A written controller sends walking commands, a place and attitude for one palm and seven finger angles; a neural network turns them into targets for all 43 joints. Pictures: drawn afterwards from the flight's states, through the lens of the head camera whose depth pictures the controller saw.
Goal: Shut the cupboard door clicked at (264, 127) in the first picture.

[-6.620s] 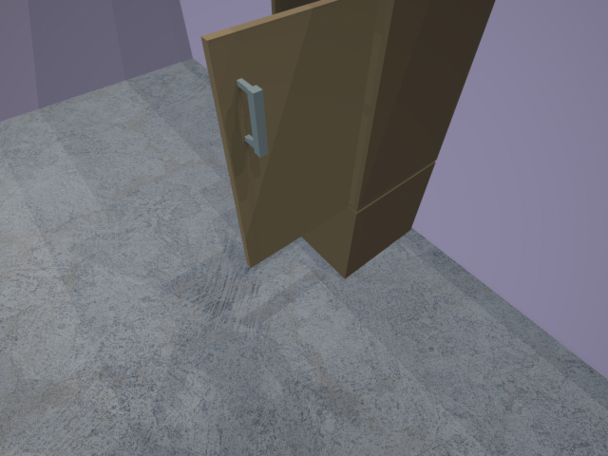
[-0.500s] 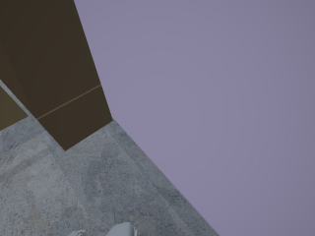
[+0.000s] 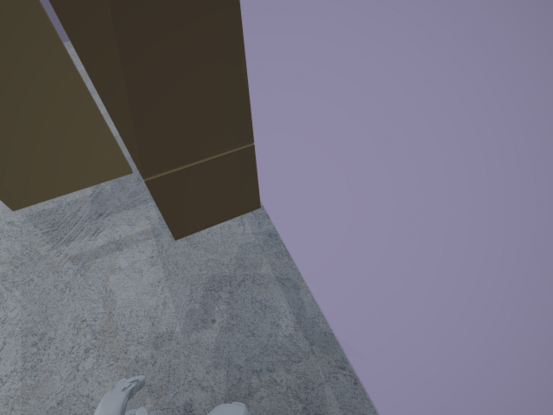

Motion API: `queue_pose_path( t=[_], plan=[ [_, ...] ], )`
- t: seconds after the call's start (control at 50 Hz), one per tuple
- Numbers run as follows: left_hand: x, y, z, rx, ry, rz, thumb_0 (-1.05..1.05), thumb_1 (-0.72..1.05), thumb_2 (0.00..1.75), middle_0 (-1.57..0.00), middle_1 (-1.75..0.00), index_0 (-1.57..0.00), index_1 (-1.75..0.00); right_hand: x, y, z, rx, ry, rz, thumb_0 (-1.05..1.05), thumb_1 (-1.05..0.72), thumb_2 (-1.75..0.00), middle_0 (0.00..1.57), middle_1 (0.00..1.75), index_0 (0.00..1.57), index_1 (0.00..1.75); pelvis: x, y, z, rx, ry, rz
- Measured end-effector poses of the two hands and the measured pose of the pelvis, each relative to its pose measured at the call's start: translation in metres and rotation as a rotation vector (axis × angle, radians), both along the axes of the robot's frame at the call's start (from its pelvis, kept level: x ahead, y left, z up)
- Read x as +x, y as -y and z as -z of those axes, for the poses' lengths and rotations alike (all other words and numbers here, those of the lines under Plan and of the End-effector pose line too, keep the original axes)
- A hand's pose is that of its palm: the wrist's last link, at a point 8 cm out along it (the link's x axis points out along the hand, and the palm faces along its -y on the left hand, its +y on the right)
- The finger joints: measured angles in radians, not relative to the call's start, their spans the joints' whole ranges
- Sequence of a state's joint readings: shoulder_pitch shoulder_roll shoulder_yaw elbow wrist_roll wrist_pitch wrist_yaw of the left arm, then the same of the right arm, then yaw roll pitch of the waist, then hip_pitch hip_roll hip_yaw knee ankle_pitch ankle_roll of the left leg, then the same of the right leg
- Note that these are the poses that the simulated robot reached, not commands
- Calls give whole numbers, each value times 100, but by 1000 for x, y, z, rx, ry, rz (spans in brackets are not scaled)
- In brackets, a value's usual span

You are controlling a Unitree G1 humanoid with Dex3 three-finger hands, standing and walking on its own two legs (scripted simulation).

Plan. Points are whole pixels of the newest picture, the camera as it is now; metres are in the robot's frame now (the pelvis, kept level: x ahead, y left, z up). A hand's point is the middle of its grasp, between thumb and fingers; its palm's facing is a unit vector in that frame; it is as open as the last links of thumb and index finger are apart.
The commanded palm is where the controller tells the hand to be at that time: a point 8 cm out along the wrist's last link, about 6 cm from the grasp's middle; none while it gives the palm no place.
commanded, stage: turn to face it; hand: left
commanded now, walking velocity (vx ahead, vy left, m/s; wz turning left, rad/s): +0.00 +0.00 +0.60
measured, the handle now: out of the picture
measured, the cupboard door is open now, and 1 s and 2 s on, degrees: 90 90 90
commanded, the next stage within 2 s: take the last steps up to it in 0.72 s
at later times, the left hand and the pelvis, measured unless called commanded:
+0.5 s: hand out of the picture +0.01 +0.25 -0.17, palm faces +0.32 -0.92 -0.25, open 7.4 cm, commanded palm none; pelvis +0.02 +0.03 +0.01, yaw +17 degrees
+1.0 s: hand out of the picture -0.02 +0.20 -0.16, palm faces +0.48 -0.85 -0.20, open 7.3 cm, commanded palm none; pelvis +0.04 +0.02 +0.01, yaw +27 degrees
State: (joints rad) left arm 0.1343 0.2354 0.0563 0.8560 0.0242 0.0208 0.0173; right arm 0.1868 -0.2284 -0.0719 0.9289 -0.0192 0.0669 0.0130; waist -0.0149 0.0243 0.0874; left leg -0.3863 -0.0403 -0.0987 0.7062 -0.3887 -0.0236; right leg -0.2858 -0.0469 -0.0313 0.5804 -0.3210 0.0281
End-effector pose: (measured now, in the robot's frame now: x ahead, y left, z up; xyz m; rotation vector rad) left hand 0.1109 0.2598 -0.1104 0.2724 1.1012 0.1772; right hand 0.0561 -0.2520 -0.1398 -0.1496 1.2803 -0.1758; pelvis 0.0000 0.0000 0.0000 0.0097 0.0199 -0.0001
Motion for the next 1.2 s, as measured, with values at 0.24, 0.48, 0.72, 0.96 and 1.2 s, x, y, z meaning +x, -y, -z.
queue_pose_path(
  t=[0.24, 0.48, 0.72, 0.96, 1.2],
  plan=[
    [-76, 14, 9, -83, -109, -192, 0, 90, 90, -20, -30, -20, -30, 71, -6, -20, -24, 7, -194, 1, -91, -90, 20, 29, 20, 30, 11, -1, -12, 27, 12, -178],
    [-124, -33, 28, -93, -188, -376, 1, 90, 90, -20, -29, -20, -30, 130, -64, -32, -72, 121, -384, 1, -90, -90, 20, 29, 20, 30, 16, -26, -5, -15, 12, -289],
    [-95, -7, 8, -37, -58, -401, 0, 91, 90, -20, -29, -20, -30, 125, -55, -1, 29, 29, -396, 1, -90, -90, 20, 29, 21, 30, 33, 0, -1, 1, 18, -362],
    [-141, 23, 13, -136, -132, -519, 0, 91, 90, -20, -30, -20, -30, 143, -63, -19, -16, -27, -480, 1, -91, -90, 20, 29, 20, 30, 41, -12, -14, 17, 18, -452],
    [-170, -37, 26, -169, -231, -603, 1, 91, 90, -20, -29, -20, -30, 149, -126, -26, -45, 33, -543, 1, -90, -90, 20, 29, 20, 30, 55, -70, -11, -4, 26, -490]
  ],
)
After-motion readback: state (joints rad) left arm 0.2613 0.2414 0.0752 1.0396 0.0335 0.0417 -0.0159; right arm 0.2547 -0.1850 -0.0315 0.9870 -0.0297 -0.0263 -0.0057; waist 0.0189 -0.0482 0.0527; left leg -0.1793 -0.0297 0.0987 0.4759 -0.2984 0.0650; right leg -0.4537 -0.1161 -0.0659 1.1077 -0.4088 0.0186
